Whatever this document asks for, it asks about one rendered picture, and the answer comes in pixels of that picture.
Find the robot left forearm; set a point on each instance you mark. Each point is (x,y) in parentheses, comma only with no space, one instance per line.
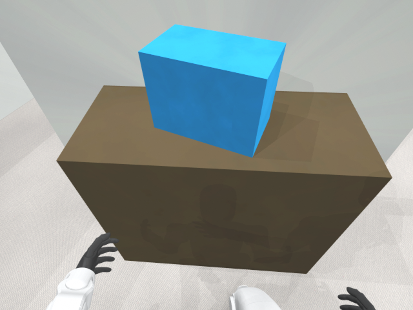
(75,291)

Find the carton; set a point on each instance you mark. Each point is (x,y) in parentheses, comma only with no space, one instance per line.
(213,87)

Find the pedestal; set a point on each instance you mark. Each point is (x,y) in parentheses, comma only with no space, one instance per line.
(175,200)

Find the robot right thigh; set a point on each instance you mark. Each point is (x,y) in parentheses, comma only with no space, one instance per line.
(251,298)

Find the left robot hand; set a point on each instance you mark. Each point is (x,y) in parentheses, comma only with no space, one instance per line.
(91,258)

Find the right robot hand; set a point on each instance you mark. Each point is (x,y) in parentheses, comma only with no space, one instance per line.
(356,297)

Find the right robot shin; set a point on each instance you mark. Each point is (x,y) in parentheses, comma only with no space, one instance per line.
(242,286)

